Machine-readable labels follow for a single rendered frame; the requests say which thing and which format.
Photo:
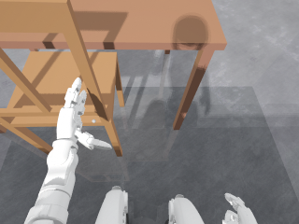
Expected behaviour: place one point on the left robot forearm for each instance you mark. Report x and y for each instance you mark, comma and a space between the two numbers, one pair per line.
56, 191

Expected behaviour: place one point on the robot thigh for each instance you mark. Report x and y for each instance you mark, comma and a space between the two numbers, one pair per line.
182, 211
114, 208

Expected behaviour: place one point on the robot left thigh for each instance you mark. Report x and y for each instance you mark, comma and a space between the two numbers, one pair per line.
114, 208

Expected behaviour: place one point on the robot left hand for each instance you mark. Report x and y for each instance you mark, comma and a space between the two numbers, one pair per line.
69, 118

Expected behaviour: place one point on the robot right hand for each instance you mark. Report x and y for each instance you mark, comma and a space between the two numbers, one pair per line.
244, 214

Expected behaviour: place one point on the robot right thigh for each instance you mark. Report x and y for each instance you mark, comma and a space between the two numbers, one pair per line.
182, 211

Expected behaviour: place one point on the table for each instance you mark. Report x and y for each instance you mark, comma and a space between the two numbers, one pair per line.
139, 24

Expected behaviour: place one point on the chair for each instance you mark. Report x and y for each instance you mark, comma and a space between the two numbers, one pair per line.
42, 84

